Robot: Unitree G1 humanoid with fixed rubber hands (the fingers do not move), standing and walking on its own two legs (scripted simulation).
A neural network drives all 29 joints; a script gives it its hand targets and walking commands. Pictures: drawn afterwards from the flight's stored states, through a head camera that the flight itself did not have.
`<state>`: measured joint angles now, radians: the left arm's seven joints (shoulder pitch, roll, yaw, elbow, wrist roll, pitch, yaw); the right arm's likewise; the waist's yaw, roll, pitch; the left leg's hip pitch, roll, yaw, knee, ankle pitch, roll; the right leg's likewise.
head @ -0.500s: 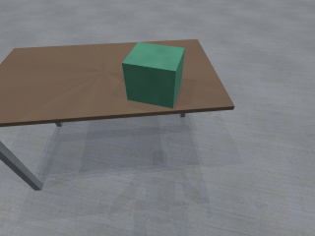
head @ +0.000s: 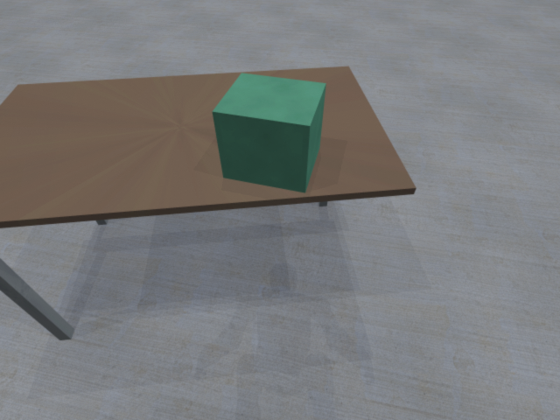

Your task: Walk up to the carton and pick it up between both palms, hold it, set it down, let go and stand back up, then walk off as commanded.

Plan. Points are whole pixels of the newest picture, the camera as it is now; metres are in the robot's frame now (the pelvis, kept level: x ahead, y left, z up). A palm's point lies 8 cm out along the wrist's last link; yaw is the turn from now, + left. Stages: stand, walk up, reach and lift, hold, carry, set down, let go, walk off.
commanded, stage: stand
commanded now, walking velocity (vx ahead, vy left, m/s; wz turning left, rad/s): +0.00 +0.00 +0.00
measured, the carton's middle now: (273, 132) +0.76 +0.03 +0.00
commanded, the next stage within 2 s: none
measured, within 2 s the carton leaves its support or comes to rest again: neither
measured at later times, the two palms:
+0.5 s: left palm out of the picture +0.08 +0.29 -0.12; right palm out of the picture +0.10 -0.28 -0.13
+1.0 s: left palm out of the picture +0.09 +0.28 -0.12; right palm out of the picture +0.10 -0.29 -0.12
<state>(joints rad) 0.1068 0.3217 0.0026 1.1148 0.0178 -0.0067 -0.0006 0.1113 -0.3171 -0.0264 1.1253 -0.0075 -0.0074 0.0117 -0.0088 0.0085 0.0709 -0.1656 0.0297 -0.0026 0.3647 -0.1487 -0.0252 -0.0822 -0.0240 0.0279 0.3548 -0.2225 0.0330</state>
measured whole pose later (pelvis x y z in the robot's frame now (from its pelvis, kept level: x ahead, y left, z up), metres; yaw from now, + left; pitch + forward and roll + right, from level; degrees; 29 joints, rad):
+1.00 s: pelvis +0.02 -0.01 +0.00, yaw +0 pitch -3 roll +0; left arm 0.12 0.32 0.02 1.11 0.01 0.00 0.00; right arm 0.10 -0.32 -0.02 1.12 -0.01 0.00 0.00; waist 0.00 0.00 0.07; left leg -0.13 0.04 0.00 0.37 -0.19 -0.04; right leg -0.05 -0.03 0.02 0.36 -0.26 0.03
